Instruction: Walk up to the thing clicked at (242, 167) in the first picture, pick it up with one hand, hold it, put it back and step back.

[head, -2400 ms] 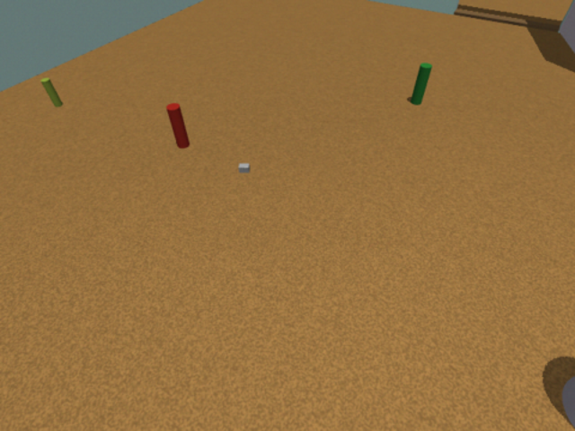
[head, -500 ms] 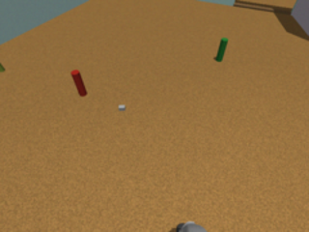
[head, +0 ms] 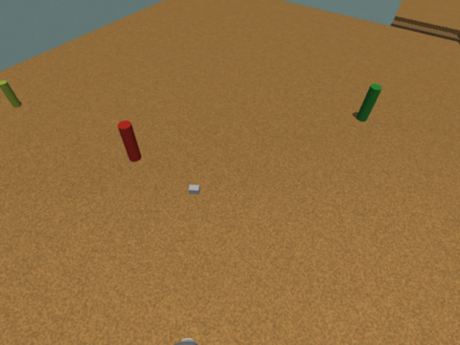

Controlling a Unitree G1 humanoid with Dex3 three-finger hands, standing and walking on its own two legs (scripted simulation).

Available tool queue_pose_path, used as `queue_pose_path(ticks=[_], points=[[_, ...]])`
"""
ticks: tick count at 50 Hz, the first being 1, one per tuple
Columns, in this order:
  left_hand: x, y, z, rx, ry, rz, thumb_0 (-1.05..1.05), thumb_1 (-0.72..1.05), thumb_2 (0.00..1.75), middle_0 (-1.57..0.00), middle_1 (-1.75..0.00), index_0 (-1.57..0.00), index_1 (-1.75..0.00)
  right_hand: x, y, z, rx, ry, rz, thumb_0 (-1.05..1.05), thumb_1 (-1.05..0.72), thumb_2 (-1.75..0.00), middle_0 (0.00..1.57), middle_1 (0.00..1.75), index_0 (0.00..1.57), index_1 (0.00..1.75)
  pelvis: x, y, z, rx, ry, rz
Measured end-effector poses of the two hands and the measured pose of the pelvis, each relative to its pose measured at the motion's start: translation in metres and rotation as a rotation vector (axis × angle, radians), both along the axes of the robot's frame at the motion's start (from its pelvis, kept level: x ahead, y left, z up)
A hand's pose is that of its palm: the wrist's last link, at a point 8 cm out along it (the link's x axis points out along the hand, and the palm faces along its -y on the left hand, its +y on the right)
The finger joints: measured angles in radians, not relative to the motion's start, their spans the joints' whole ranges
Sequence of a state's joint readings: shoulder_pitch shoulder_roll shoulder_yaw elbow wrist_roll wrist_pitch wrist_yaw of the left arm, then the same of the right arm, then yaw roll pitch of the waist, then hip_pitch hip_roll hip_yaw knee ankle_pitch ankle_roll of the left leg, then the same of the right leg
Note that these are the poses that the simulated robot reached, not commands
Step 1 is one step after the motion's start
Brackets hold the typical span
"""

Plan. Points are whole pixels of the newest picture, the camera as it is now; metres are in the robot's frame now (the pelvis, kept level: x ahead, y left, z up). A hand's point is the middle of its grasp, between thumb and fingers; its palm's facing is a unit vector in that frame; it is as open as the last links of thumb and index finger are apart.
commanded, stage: walk up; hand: left
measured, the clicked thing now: (194, 189) +0.99 +0.22 -0.74
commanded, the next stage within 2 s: none
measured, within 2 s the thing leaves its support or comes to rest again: neither
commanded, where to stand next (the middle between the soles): +0.61 -0.02 m, yaw +1 degrees
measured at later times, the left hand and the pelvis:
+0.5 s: hand (130, 267) +0.31 +0.24 -0.13, palm faces -0.05 -0.91 -0.40, open 7.4 cm; pelvis +0.22 -0.04 -0.01, yaw +0 degrees
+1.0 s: hand (135, 235) +0.40 +0.26 -0.15, palm faces +0.02 -0.93 -0.36, open 7.4 cm; pelvis +0.38 -0.02 -0.01, yaw +2 degrees
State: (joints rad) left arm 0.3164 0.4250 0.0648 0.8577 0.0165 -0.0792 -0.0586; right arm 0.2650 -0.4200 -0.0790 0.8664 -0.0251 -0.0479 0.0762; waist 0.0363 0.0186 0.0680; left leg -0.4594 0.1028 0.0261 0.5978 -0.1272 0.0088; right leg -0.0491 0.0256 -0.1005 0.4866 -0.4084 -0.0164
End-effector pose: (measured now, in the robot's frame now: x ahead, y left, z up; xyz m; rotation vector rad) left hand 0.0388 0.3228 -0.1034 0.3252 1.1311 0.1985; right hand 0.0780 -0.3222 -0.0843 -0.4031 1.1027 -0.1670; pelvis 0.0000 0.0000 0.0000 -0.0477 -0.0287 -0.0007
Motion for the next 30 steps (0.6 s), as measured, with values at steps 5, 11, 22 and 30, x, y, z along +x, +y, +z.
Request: queue_pose_path(ticks=[5,11,22,30], points=[[0.040,0.014,-0.019,-0.006,0.077,0.013,0.00,0.90,0.90,-0.20,-0.30,-0.20,-0.30,0.056,0.020,0.003,-0.018,-0.058,0.008,0.01,-0.90,-0.90,0.20,0.30,0.20,0.30,0.049,0.015,-0.006,0.036,-0.005,-0.007],[0.110,0.008,-0.004,-0.031,0.048,-0.035,0.01,0.90,0.90,-0.20,-0.30,-0.20,-0.30,0.081,0.029,0.018,0.001,-0.054,-0.048,0.00,-0.90,-0.90,0.21,0.30,0.21,0.30,0.099,0.014,0.012,0.032,-0.017,-0.004],[0.231,-0.025,0.014,0.015,-0.021,-0.078,0.00,0.90,0.90,-0.20,-0.30,-0.20,-0.30,0.135,-0.018,-0.013,0.030,0.019,-0.089,0.01,-0.90,-0.90,0.21,0.30,0.21,0.30,0.190,-0.020,0.002,0.080,-0.023,-0.014],[0.276,-0.060,0.031,0.057,-0.091,-0.019,0.00,0.90,0.90,-0.20,-0.30,-0.20,-0.30,0.218,-0.044,-0.035,0.069,0.045,-0.052,0.01,-0.90,-0.90,0.20,0.30,0.20,0.29,0.248,-0.050,0.001,0.073,-0.038,0.000]])
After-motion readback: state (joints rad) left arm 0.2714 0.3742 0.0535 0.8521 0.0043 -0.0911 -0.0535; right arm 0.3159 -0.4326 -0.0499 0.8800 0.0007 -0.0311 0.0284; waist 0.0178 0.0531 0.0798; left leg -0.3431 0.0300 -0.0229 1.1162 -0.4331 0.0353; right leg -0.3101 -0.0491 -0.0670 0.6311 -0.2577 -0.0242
